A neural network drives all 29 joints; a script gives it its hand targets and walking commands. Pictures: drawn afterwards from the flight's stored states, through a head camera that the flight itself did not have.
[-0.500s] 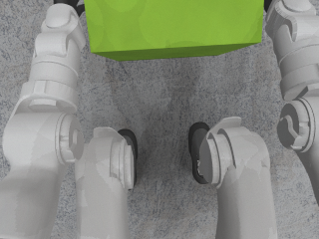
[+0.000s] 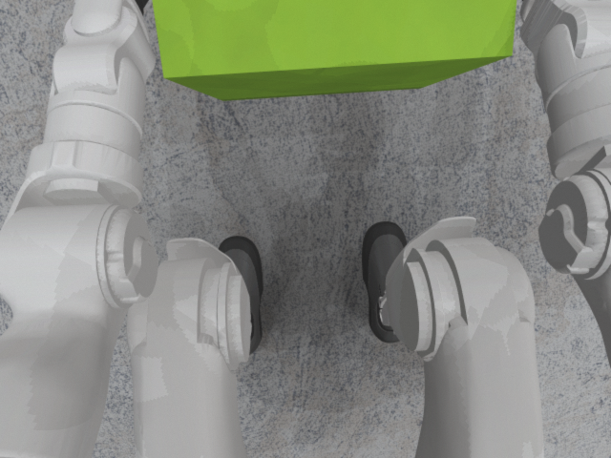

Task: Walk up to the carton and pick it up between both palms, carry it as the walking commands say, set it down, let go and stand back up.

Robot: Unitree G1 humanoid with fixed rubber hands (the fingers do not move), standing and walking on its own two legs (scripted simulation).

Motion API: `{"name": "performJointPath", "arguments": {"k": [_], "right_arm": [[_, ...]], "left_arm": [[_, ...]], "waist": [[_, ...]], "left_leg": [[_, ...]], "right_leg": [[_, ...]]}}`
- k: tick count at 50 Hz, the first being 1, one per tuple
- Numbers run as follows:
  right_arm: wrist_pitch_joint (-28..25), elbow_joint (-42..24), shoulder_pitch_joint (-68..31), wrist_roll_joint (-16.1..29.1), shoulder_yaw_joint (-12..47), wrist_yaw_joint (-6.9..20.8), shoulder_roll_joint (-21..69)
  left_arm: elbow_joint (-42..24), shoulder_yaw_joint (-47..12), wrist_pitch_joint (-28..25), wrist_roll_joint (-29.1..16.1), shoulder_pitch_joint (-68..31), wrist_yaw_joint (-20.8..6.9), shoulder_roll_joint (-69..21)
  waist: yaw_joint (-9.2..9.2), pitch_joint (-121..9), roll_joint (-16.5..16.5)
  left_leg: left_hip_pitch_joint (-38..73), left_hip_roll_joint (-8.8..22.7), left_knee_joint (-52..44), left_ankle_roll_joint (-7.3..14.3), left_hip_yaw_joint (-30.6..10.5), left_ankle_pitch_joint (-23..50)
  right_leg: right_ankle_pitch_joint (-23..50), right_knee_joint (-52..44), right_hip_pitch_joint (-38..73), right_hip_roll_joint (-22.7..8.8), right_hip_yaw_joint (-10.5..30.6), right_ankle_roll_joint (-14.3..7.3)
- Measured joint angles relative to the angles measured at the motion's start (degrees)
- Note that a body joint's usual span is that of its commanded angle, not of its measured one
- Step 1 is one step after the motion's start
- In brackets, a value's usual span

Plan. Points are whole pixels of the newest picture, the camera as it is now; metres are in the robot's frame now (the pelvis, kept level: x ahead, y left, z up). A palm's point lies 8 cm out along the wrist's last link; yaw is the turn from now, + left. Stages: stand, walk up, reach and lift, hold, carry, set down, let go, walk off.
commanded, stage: set down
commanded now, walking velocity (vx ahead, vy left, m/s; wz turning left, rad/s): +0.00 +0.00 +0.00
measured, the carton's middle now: out of the picture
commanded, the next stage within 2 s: none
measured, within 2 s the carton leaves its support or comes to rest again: neither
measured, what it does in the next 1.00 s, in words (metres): stands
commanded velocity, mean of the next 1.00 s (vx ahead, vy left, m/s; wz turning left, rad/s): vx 0.00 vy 0.00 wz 0.00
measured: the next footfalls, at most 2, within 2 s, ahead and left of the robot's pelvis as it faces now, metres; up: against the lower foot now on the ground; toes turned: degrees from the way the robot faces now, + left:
none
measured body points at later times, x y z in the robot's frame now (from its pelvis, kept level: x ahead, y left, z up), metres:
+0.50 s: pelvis +0.01 +0.00 +0.00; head +0.38 -0.02 +0.24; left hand +0.58 +0.17 -0.18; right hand +0.56 -0.26 -0.17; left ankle +0.12 +0.12 -0.33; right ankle +0.12 -0.12 -0.33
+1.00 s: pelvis +0.01 +0.00 +0.02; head +0.37 -0.02 +0.28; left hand +0.59 +0.19 -0.12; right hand +0.56 -0.29 -0.11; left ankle +0.12 +0.12 -0.33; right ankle +0.12 -0.12 -0.33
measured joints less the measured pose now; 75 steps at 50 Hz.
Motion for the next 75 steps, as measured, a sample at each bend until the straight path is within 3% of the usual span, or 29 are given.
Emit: {"name": "performJointPath", "arguments": {"k": [11,20,38,47,62,75], "right_arm": [[-3.84,3.17,-2.04,3.65,3.11,-2.63,-0.90],[-4.88,2.81,0.31,4.12,2.09,-3.50,-1.50],[-3.99,-0.91,3.30,6.75,2.70,-0.70,-6.26],[-1.26,-7.68,5.77,6.52,1.92,0.20,-6.44],[2.83,-11.51,10.80,0.89,-3.10,2.71,-5.00],[6.08,-15.87,13.86,-0.93,-5.62,4.91,-5.22]], "left_arm": [[2.96,-5.14,-3.04,-4.12,-2.30,2.23,1.45],[2.63,-5.21,-3.56,-5.12,-0.41,2.44,2.07],[0.94,-5.74,-2.91,-7.69,1.96,0.83,6.28],[-4.75,-4.13,-0.57,-7.39,4.36,0.44,6.94],[-7.76,1.79,3.29,-2.06,8.37,-2.73,5.63],[-13.09,3.16,7.05,-0.37,11.55,-4.01,4.95]], "waist": [[0.22,1.48,-0.01],[0.42,-1.42,0.22],[0.08,-1.15,-0.03],[0.19,-3.64,0.02],[0.60,-16.40,0.19],[1.17,-21.68,0.06]], "left_leg": [[0.57,0.34,-0.74,0.09,0.18,-0.04],[-0.95,0.47,0.13,0.34,0.42,-1.14],[-1.37,1.08,1.35,0.50,0.38,-1.59],[0.30,1.74,-0.43,0.65,0.49,-1.90],[4.03,1.90,-13.33,0.98,0.67,0.44],[11.09,1.79,-26.90,1.20,0.70,3.37]], "right_leg": [[0.04,-0.80,0.53,-0.14,0.02,0.11],[-1.09,0.06,-0.96,-0.37,0.11,0.17],[-1.32,1.18,-1.51,-0.94,-0.43,-0.51],[-1.13,-0.70,-0.24,-0.50,-0.45,-0.59],[1.02,-13.50,3.59,-0.23,-0.27,-0.42],[3.76,-26.96,10.76,-0.04,0.01,-0.15]]}}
